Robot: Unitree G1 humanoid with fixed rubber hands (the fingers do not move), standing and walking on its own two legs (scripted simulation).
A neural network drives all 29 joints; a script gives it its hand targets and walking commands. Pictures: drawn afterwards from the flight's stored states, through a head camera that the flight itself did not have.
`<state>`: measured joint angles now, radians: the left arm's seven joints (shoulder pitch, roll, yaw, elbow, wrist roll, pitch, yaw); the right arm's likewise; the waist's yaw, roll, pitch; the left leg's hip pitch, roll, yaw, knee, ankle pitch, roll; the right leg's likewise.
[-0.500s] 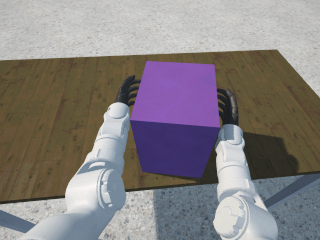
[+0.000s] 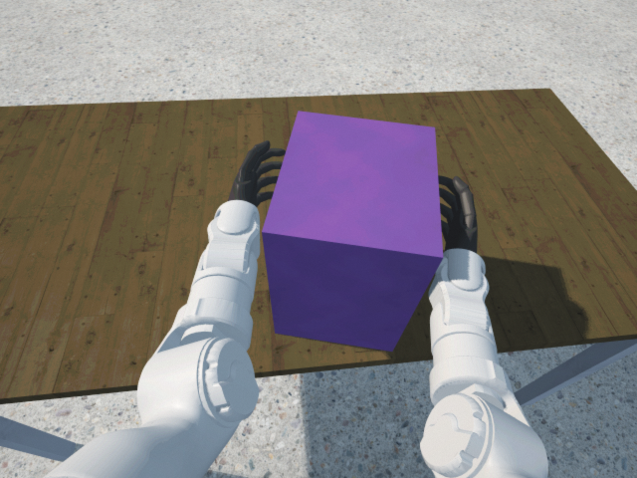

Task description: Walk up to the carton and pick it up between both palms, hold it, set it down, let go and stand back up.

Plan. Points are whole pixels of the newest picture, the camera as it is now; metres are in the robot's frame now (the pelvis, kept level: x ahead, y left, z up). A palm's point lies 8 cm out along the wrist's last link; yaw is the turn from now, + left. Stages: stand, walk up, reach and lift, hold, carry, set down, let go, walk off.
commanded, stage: set down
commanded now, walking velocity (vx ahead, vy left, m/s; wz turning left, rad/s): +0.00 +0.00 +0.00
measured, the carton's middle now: (348, 238) +0.42 -0.06 +0.02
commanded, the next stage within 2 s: none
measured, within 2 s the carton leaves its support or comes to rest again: neither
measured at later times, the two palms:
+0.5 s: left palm (246, 201) +0.44 +0.08 +0.09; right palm (458, 241) +0.37 -0.19 +0.08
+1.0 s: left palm (249, 209) +0.46 +0.08 +0.05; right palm (448, 244) +0.39 -0.20 +0.04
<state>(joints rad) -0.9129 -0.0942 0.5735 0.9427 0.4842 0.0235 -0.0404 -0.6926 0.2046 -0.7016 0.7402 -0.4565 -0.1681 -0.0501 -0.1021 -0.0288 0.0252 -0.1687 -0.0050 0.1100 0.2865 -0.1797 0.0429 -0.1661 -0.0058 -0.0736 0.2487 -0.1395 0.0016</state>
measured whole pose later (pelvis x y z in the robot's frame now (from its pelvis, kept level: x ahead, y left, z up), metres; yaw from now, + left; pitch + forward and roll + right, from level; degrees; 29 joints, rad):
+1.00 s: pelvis +0.00 +0.00 -0.01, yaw -3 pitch +15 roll -1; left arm -1.00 0.09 0.34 1.25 0.22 -0.13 0.08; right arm -0.80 0.03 -0.36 1.04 -0.13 -0.20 -0.15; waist -0.10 -0.01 -0.09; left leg -0.45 0.03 0.15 0.42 -0.22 0.05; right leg -0.46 0.01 -0.04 0.35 -0.15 -0.01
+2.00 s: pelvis -0.03 -0.03 -0.01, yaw +0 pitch +15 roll -1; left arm -1.35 0.41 -0.17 1.45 -0.34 0.09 0.02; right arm -1.16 -0.18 -0.10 1.16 0.27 0.19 -0.22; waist -0.16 -0.02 -0.22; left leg -0.53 0.01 0.00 0.44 -0.17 0.00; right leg -0.52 0.03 -0.07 0.39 -0.13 -0.05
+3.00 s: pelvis -0.04 -0.01 +0.00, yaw -2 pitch -2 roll -1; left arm -0.81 0.31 0.05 0.84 -0.14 0.30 -0.02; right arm -0.68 -0.13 -0.06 0.72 0.26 0.25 -0.23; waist -0.07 -0.04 -0.01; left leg -0.17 0.00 0.03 0.40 -0.19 0.02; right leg -0.17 0.02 -0.03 0.33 -0.12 -0.02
